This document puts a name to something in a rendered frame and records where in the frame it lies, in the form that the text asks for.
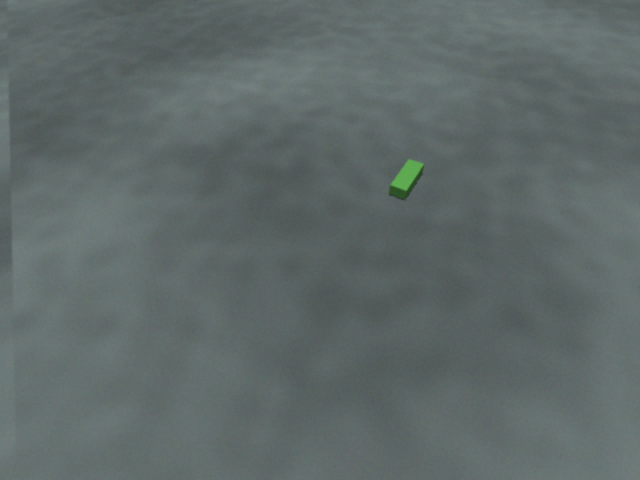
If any carton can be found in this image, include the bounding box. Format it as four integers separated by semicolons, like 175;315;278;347
389;159;424;200

